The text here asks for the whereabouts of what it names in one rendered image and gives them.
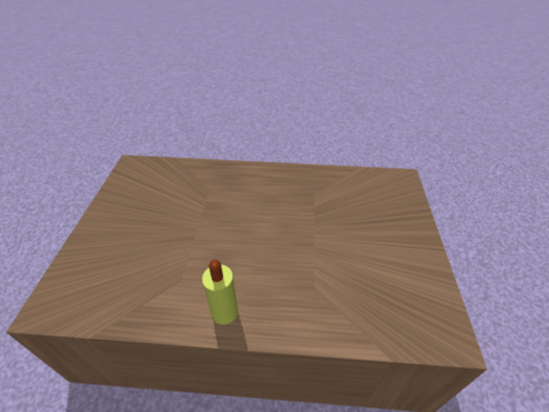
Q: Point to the bottle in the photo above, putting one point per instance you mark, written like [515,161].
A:
[219,288]

